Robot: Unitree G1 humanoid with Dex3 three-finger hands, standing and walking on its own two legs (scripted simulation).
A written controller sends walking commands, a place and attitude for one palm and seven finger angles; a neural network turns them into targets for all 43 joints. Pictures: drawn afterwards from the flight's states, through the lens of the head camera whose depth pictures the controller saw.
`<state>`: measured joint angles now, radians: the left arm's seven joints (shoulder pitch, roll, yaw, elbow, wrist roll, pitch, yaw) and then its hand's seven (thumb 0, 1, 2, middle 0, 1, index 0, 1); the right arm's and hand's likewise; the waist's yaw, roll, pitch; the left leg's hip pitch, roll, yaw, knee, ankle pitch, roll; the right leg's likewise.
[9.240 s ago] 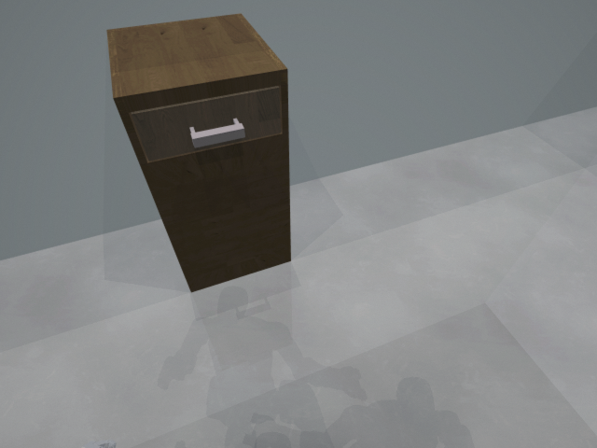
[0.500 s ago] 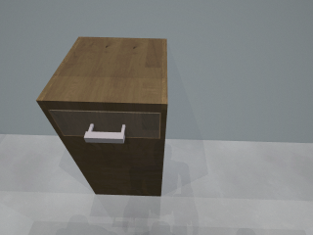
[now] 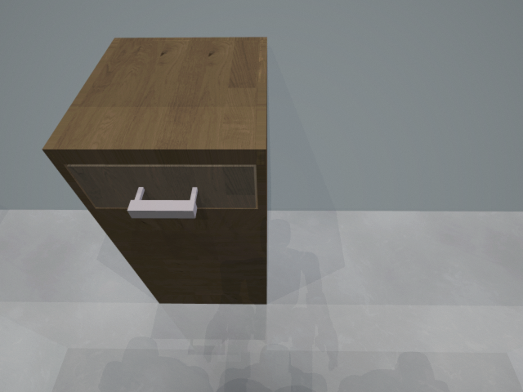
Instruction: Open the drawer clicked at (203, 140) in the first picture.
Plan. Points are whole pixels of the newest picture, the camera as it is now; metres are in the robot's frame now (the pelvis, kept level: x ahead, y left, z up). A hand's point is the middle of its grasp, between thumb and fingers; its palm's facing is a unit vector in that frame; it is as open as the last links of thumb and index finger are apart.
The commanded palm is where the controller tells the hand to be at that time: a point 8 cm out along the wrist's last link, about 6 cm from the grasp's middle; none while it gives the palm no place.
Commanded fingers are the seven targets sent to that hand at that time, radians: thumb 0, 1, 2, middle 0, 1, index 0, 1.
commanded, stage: come to a stop and stand still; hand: left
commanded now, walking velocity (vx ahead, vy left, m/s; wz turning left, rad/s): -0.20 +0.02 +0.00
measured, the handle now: (165, 200) +0.47 +0.24 -0.05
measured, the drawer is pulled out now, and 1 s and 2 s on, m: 0.00 0.00 0.00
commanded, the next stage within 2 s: look again from close up in 1.56 s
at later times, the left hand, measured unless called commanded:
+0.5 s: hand out of the picture -0.03 +0.17 -0.17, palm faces +0.05 -0.97 -0.22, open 7.3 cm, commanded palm none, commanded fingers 0.00 0.90 0.90 -0.20 -0.30 -0.20 -0.30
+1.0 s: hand out of the picture -0.02 +0.18 -0.17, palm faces +0.09 -0.98 -0.18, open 7.4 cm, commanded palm none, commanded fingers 0.00 0.90 0.90 -0.20 -0.30 -0.20 -0.30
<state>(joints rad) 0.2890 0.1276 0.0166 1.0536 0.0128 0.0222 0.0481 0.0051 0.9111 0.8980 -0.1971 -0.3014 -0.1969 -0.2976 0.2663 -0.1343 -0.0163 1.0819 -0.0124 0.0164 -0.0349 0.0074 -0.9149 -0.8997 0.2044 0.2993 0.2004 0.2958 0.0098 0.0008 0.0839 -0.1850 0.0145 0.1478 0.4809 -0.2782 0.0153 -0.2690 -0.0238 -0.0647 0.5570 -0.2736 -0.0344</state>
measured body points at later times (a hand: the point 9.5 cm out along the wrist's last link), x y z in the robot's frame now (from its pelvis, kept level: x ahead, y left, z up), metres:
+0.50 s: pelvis -0.03 -0.01 +0.00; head -0.01 -0.02 +0.45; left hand -0.03 +0.22 -0.15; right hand -0.07 -0.21 -0.17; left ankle -0.05 +0.10 -0.74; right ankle -0.02 -0.10 -0.74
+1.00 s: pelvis -0.02 +0.01 +0.00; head -0.04 +0.02 +0.45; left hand -0.02 +0.23 -0.16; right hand +0.06 -0.22 -0.14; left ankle -0.05 +0.10 -0.74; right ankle -0.02 -0.10 -0.74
